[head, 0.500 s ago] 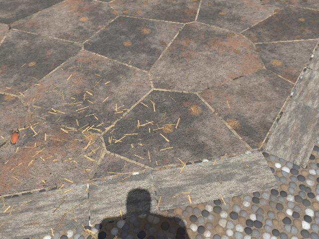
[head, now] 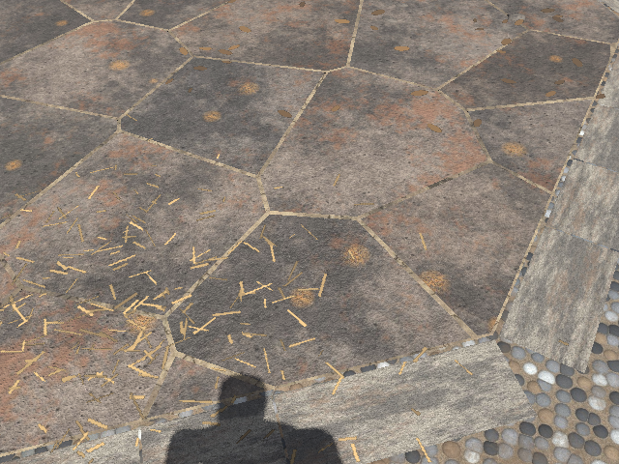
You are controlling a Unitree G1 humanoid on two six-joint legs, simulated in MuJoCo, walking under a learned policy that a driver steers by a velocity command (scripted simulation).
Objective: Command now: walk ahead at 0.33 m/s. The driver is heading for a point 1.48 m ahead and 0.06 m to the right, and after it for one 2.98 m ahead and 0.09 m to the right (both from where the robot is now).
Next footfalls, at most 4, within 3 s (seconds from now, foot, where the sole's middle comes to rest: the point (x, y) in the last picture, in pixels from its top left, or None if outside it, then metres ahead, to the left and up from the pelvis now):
0.16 right None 0.07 -0.14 -0.78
0.66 left None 0.37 0.13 -0.78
1.20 right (363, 388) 0.71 -0.09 -0.78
1.76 left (260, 289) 1.00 0.16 -0.78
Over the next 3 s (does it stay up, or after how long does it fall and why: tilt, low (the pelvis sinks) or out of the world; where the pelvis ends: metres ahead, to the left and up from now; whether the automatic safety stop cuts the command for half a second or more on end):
stays up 1.44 -0.01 -0.01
